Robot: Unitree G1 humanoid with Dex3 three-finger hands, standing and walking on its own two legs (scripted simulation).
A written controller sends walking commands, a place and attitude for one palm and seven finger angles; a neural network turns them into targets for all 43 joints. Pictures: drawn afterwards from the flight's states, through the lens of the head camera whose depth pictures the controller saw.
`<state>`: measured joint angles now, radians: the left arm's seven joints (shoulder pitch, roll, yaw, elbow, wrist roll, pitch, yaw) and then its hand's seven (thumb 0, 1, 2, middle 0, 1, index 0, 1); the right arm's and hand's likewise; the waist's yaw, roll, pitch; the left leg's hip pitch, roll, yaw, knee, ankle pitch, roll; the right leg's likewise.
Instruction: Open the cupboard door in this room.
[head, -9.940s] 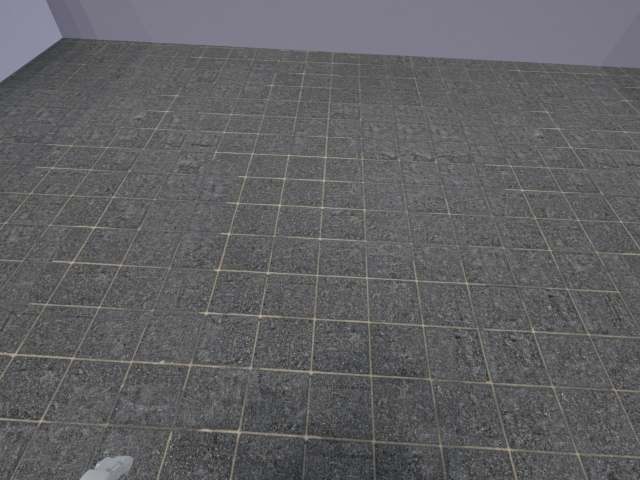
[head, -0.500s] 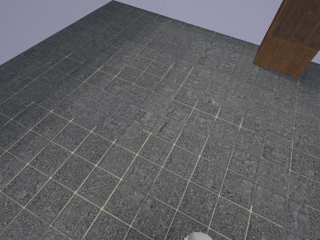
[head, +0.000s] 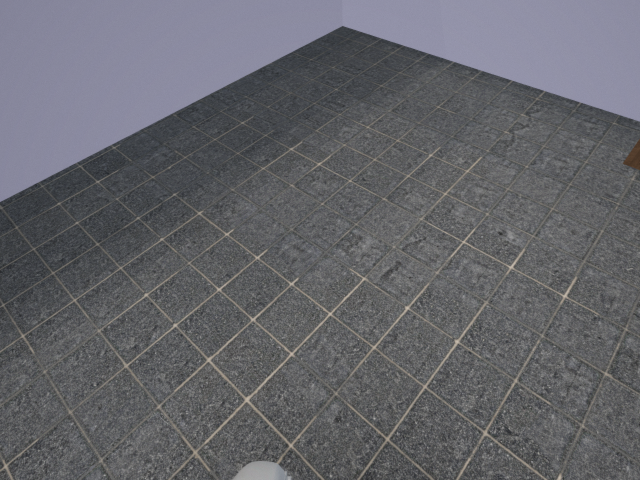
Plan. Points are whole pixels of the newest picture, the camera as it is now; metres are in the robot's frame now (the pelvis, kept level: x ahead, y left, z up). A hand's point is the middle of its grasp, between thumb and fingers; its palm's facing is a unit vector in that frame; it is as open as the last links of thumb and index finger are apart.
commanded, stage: turn or walk to find it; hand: left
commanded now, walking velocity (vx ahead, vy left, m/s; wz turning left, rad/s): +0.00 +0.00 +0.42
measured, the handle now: out of the picture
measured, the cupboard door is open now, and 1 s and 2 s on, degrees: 0 0 0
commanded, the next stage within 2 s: none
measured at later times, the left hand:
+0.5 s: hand out of the picture -0.02 +0.27 -0.18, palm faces +0.25 -0.94 -0.24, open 7.4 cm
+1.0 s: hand out of the picture -0.03 +0.19 -0.15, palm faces +0.39 -0.88 -0.27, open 7.4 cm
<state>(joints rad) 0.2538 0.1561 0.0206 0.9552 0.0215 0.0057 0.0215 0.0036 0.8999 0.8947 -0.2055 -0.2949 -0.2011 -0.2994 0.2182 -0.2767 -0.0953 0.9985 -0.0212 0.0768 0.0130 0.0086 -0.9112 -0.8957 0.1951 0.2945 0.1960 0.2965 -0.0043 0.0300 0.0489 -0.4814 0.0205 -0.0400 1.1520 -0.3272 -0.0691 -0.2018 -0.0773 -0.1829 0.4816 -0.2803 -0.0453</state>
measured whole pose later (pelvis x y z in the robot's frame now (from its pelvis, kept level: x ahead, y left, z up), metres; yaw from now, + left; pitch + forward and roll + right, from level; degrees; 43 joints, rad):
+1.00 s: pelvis -0.04 -0.01 +0.00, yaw +25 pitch -1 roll +2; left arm 0.19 0.15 0.02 0.94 0.02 0.01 0.02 0.00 0.90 0.89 -0.21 -0.29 -0.20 -0.30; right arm 0.26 -0.25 -0.10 1.01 -0.02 0.08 0.01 0.01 -0.91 -0.90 0.20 0.29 0.20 0.30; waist -0.04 0.04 0.06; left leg -0.48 0.01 -0.04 1.16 -0.36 -0.06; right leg -0.19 -0.08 -0.16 0.49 -0.28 -0.03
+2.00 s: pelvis -0.07 -0.02 +0.00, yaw +49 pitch +0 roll +2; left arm 0.14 0.16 0.03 0.92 0.01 0.02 0.03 0.00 0.90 0.89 -0.21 -0.29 -0.20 -0.30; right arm 0.29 -0.23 -0.09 1.00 -0.02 0.07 0.00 0.01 -0.91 -0.90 0.20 0.30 0.20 0.30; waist -0.05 0.05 0.05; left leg -0.46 -0.08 -0.08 0.96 -0.43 -0.02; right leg -0.21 -0.03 -0.07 0.52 -0.31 -0.04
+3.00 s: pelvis -0.09 -0.06 -0.01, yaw +74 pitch +0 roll +1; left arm 0.09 0.19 0.03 0.90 0.01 0.01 0.02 0.00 0.90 0.89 -0.20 -0.29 -0.20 -0.30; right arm 0.27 -0.22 -0.08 0.99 -0.01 0.05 0.00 0.01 -0.91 -0.90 0.20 0.30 0.20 0.30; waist -0.05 0.06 0.07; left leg -0.35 -0.06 -0.11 0.62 -0.32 -0.01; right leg -0.25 -0.02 -0.06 0.56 -0.30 0.01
